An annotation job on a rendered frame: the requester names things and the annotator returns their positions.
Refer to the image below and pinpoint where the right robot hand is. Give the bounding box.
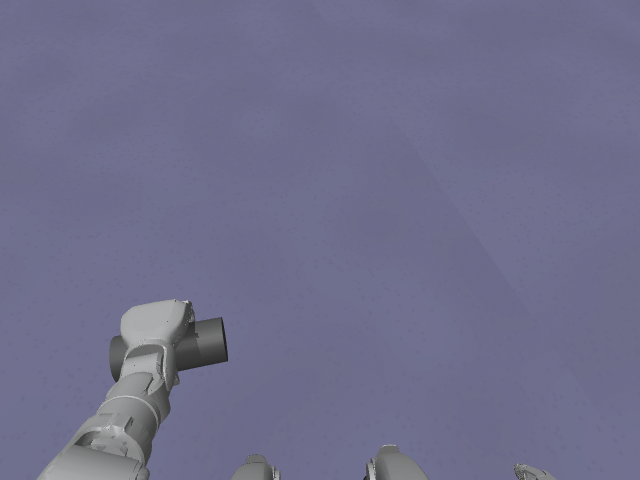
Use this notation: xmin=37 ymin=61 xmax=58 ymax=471
xmin=514 ymin=463 xmax=557 ymax=480

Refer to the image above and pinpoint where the left robot hand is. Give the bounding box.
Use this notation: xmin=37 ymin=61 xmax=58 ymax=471
xmin=120 ymin=299 xmax=195 ymax=386

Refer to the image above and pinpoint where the can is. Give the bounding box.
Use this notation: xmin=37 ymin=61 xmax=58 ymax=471
xmin=109 ymin=317 xmax=228 ymax=383

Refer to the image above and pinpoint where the left robot arm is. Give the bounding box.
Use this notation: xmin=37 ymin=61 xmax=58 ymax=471
xmin=36 ymin=339 xmax=177 ymax=480

